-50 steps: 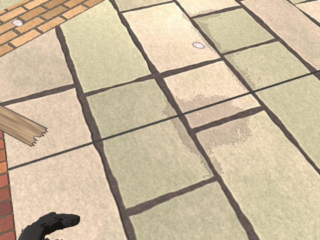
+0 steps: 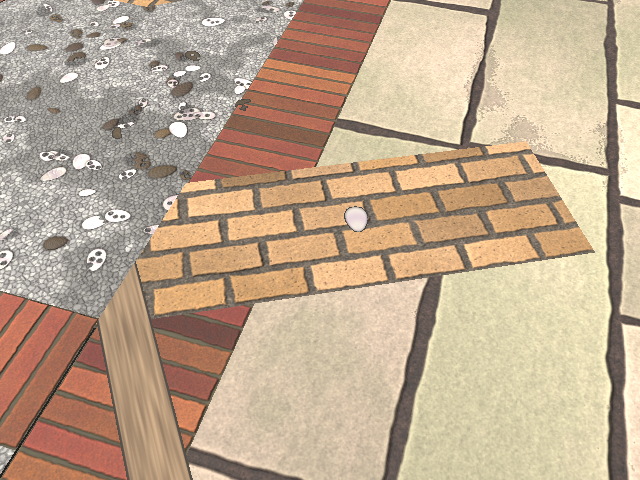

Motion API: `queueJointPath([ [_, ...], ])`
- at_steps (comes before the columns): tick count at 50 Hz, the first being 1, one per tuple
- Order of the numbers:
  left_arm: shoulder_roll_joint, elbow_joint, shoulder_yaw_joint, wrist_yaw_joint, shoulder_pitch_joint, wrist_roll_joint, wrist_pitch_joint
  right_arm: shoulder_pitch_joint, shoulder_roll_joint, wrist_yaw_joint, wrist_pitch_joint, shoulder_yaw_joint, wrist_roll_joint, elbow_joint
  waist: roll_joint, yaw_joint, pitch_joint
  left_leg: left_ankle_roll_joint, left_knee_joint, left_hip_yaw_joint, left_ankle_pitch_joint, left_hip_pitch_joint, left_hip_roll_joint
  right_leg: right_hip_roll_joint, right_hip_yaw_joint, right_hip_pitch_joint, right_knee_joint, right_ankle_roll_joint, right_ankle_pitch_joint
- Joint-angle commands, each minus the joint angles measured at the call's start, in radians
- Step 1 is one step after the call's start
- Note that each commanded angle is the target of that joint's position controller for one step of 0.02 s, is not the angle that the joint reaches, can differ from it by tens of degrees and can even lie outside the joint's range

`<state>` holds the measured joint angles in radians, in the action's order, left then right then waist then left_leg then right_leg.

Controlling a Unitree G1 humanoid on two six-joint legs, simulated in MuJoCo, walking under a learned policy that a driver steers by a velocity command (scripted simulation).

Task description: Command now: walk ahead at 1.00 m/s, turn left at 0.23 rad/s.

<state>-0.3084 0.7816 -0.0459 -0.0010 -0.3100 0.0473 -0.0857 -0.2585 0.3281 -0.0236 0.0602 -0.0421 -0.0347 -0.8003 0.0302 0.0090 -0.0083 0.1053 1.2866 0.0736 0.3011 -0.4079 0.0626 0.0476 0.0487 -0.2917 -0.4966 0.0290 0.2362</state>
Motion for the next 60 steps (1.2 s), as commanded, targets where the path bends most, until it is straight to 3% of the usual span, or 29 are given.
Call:
queueJointPath([
  [1, -0.037, 0.030, -0.005, 0.006, -0.127, -0.020, -0.033, 0.073, 0.005, -0.021, -0.003, 0.020, -0.014, 0.123, -0.088, -0.009, -0.025, -0.014, -0.065, 0.078, 0.026, -0.330, -0.094, -0.271, -0.394, 0.203, 0.315, 0.164, 0.066],
  [7, -0.110, 0.056, -0.017, 0.020, -0.132, -0.048, -0.057, 0.318, -0.019, -0.058, 0.012, 0.065, 0.000, 0.229, -0.088, -0.007, -0.118, -0.025, -0.579, -0.122, -0.355, -0.088, -0.117, -0.205, -0.104, 0.001, 0.526, 0.138, -0.313],
  [10, -0.144, 0.097, -0.019, 0.022, -0.193, -0.051, -0.052, 0.352, 0.014, -0.044, 0.014, 0.055, -0.004, 0.227, -0.071, -0.002, -0.104, 0.003, -0.679, -0.159, -0.379, -0.019, -0.071, -0.219, -0.068, 0.180, 0.465, 0.124, -0.699],
  [12, -0.203, 0.114, -0.029, 0.008, -0.209, -0.042, -0.037, 0.204, 0.071, -0.017, 0.017, 0.028, -0.019, 0.188, -0.121, -0.084, 0.037, 0.021, -0.689, -0.153, -0.228, 0.178, -0.003, -0.237, -0.066, 0.276, 0.185, 0.101, -1.063],
  [13, -0.220, 0.115, -0.031, -0.001, -0.191, -0.039, -0.024, 0.002, 0.100, -0.001, 0.017, 0.008, -0.022, 0.124, -0.126, -0.183, 0.139, 0.025, -0.710, -0.140, -0.180, 0.396, 0.006, -0.220, -0.061, 0.221, -0.071, 0.089, -1.046],
  [14, -0.178, 0.098, -0.021, -0.002, -0.178, -0.035, -0.021, -0.168, 0.166, 0.020, 0.017, -0.020, -0.036, 0.078, -0.099, -0.250, 0.229, 0.033, -0.689, -0.018, -0.055, 0.640, -0.128, -0.174, -0.057, 0.021, -0.374, 0.081, -0.775],
  [15, 0.009, 0.055, 0.015, 0.004, -0.276, -0.053, -0.022, -0.218, 0.252, 0.032, 0.023, -0.046, -0.069, 0.076, 0.181, -0.151, 0.383, 0.085, -0.767, 0.442, 0.256, 0.874, -0.467, -0.046, -0.054, -0.274, -0.790, 0.071, 0.129],
  [16, -0.067, 0.037, -0.002, 0.000, -0.259, -0.077, -0.017, -0.208, 0.228, 0.025, 0.014, -0.046, -0.037, 0.089, 0.179, -0.156, 0.488, 0.119, -0.954, 0.753, 0.341, 0.855, -0.537, -0.018, -0.136, -0.369, -0.962, 0.089, 0.192],
  [18, -0.073, 0.016, -0.004, 0.004, -0.077, -0.055, -0.007, -0.066, 0.092, 0.019, 0.027, -0.025, -0.017, 0.063, 0.024, -0.105, 0.132, 0.080, -0.998, 0.418, 0.154, 0.544, -0.427, -0.121, -0.126, -0.449, -0.877, 0.088, 0.014],
  [19, -0.053, 0.025, -0.003, 0.013, -0.065, -0.048, 0.004, -0.041, 0.067, 0.019, 0.034, -0.022, -0.020, 0.050, 0.008, -0.071, 0.071, 0.059, -1.030, 0.311, 0.046, 0.439, -0.390, -0.146, -0.126, -0.413, -0.842, 0.081, 0.003],
  [23, 0.012, -0.009, -0.002, 0.043, -0.002, -0.023, 0.071, -0.058, 0.006, 0.014, 0.069, -0.010, 0.021, -0.013, 0.040, 0.009, -0.051, 0.016, -1.140, 0.028, -0.133, 0.275, -0.346, -0.204, -0.112, -0.422, -0.768, 0.053, -0.006],
  [26, 0.032, -0.075, 0.010, 0.063, 0.134, -0.023, 0.077, -0.051, -0.008, 0.013, 0.083, -0.007, 0.017, -0.034, 0.050, 0.023, -0.106, -0.018, -1.176, -0.193, -0.342, 0.246, -0.276, -0.197, -0.048, -0.461, -0.643, 0.054, -0.178],
  [29, 0.018, -0.117, 0.019, 0.085, 0.247, -0.030, 0.070, -0.055, 0.029, 0.024, 0.088, -0.012, 0.018, -0.042, 0.003, 0.021, -0.132, -0.051, -1.215, -0.332, -0.501, 0.248, -0.230, -0.149, 0.053, -0.354, -0.370, 0.092, -0.331],
  [32, -0.015, -0.115, 0.014, 0.091, 0.256, -0.030, 0.065, -0.113, 0.105, 0.043, 0.076, -0.025, 0.022, -0.050, 0.015, 0.038, -0.087, -0.085, -1.098, -0.377, -1.068, 0.408, -0.254, -0.039, 0.159, -0.222, -0.244, 0.139, -0.345],
  [34, -0.072, -0.070, -0.007, 0.077, 0.075, -0.034, 0.065, -0.092, 0.173, 0.062, 0.040, -0.043, 0.011, -0.031, 0.076, 0.146, 0.028, -0.091, -0.824, -0.367, -1.387, 0.474, -0.292, 0.032, 0.171, -0.036, -0.248, 0.169, -0.214],
  [36, -0.160, 0.041, -0.060, 0.044, -0.295, -0.034, 0.066, -0.016, 0.196, 0.058, 0.005, -0.055, -0.004, 0.003, 0.047, 0.306, 0.185, -0.066, -0.259, -0.323, -1.203, 0.297, -0.295, 0.063, 0.066, 0.384, -0.190, 0.225, -0.056],
  [37, -0.210, 0.042, -0.092, 0.021, -0.234, -0.062, 0.083, 0.024, 0.105, 0.039, 0.009, -0.040, -0.003, 0.011, -0.172, 0.254, 0.095, -0.092, 0.166, -0.305, -0.219, 0.027, -0.085, -0.017, -0.114, 0.470, -0.107, 0.260, -0.003],
  [38, -0.346, -0.004, -0.109, 0.024, -0.129, -0.017, 0.097, -0.080, 0.032, 0.028, 0.034, -0.011, 0.013, 0.143, -0.346, 0.069, 0.221, -0.150, 0.471, -0.144, 0.204, -0.401, 0.018, -0.257, -0.708, 0.730, 0.030, 0.488, -0.035],
  [39, -0.314, -0.039, -0.113, 0.015, -0.134, -0.023, 0.097, 0.002, 0.063, 0.032, 0.064, 0.001, 0.002, 0.165, -0.123, 0.128, 0.278, -0.130, 0.436, 0.017, 0.132, -0.490, -0.036, -0.314, -0.896, 0.733, 0.211, 0.498, 0.151],
  [41, -0.194, 0.006, -0.084, -0.001, -0.098, -0.029, 0.075, 0.073, 0.066, 0.031, 0.077, 0.008, -0.004, 0.168, 0.073, 0.031, 0.019, -0.124, 0.171, 0.027, 0.058, -0.417, -0.135, -0.254, -0.744, 0.378, 0.274, 0.384, 0.096],
  [43, -0.152, -0.006, -0.064, -0.008, -0.037, -0.036, 0.043, 0.051, 0.054, 0.030, 0.032, 0.017, -0.038, 0.155, 0.082, -0.042, -0.039, -0.151, 0.049, 0.021, 0.075, -0.273, -0.174, -0.165, -0.578, 0.130, 0.275, 0.349, -0.058],
  [47, -0.157, -0.021, -0.063, 0.004, -0.036, -0.042, 0.009, 0.221, 0.011, 0.011, -0.005, 0.039, -0.027, 0.237, 0.023, -0.022, -0.099, -0.191, -0.318, -0.054, -0.073, -0.150, -0.191, -0.050, -0.429, -0.111, 0.339, 0.318, -0.140],
  [50, -0.160, -0.013, -0.072, 0.017, -0.077, -0.052, 0.003, 0.304, -0.017, 0.000, 0.003, 0.052, 0.002, 0.262, -0.038, 0.045, -0.067, -0.163, -0.598, -0.091, -0.388, -0.032, -0.144, -0.022, -0.372, -0.060, 0.336, 0.244, -0.303],
  [54, -0.161, 0.025, -0.068, 0.009, -0.147, -0.051, -0.009, 0.317, 0.028, 0.003, 0.014, 0.033, 0.000, 0.257, -0.065, 0.082, -0.023, -0.089, -0.772, -0.111, -0.431, -0.003, -0.103, -0.106, -0.354, 0.236, 0.272, 0.186, -0.597],
  [56, -0.219, 0.035, -0.077, 0.001, -0.139, -0.027, -0.008, 0.142, 0.096, 0.021, 0.017, -0.004, 0.007, 0.205, -0.098, -0.006, 0.087, -0.042, -0.760, -0.142, -0.244, 0.114, -0.033, -0.136, -0.314, 0.388, 0.048, 0.145, -0.961],
  [57, -0.226, 0.034, -0.078, -0.002, -0.097, -0.008, 0.000, -0.054, 0.125, 0.034, 0.014, -0.024, 0.015, 0.149, -0.105, -0.118, 0.165, -0.022, -0.767, -0.165, -0.164, 0.277, -0.018, -0.119, -0.264, 0.360, -0.180, 0.126, -1.016],
  [58, -0.178, 0.020, -0.064, -0.007, -0.049, 0.006, 0.002, -0.277, 0.172, 0.049, 0.010, -0.044, 0.008, 0.093, -0.084, -0.228, 0.243, 0.006, -0.699, -0.069, -0.014, 0.523, -0.107, -0.085, -0.222, 0.167, -0.503, 0.112, -0.847],
  [59, -0.024, -0.036, -0.025, 0.007, -0.171, -0.045, -0.007, -0.318, 0.293, 0.043, 0.012, -0.077, -0.028, 0.072, 0.287, -0.124, 0.347, 0.177, -0.847, 0.543, 0.284, 0.768, -0.375, 0.100, -0.147, -0.208, -0.943, 0.042, -0.117],
  [60, -0.052, -0.034, -0.009, 0.008, -0.137, -0.020, -0.022, -0.237, 0.208, 0.016, 0.001, -0.066, 0.003, 0.067, 0.268, -0.098, 0.282, 0.206, -1.041, 0.891, 0.362, 0.755, -0.389, 0.096, -0.172, -0.409, -0.974, 0.061, 0.174],
])
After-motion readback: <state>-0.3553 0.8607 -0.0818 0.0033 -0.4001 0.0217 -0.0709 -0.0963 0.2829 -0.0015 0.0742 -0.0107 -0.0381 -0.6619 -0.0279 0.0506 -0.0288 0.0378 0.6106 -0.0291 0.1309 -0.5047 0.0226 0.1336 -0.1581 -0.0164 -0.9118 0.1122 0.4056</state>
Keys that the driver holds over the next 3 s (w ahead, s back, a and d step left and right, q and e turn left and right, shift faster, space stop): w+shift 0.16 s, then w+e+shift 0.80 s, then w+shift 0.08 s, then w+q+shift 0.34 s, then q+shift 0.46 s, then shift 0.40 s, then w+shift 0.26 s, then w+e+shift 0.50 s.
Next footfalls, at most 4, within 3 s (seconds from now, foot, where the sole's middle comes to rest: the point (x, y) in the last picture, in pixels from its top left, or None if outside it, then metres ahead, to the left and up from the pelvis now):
0.28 left None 0.48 0.12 -0.77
0.74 right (383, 318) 0.88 -0.12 -0.77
1.16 left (400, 189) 1.32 -0.19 -0.77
1.56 right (510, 143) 1.53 -0.55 -0.77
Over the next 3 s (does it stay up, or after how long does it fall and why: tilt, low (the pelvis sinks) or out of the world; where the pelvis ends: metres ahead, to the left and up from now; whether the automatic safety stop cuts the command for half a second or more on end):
stays up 1.86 -0.40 0.00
